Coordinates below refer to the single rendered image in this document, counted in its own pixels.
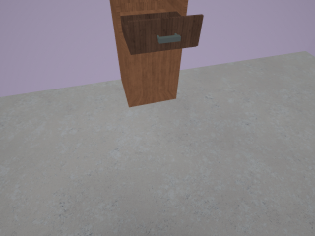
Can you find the drawer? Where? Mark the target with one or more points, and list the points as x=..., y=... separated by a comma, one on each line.
x=141, y=31

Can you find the handle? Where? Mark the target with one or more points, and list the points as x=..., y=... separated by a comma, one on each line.
x=168, y=39

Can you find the cabinet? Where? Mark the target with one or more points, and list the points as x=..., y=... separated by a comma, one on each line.
x=147, y=77

